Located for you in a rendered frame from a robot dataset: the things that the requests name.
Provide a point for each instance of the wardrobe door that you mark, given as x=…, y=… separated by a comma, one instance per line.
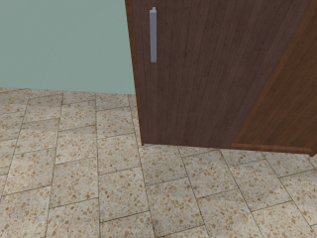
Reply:
x=214, y=58
x=285, y=113

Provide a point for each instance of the handle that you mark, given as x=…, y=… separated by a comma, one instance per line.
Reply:
x=153, y=34

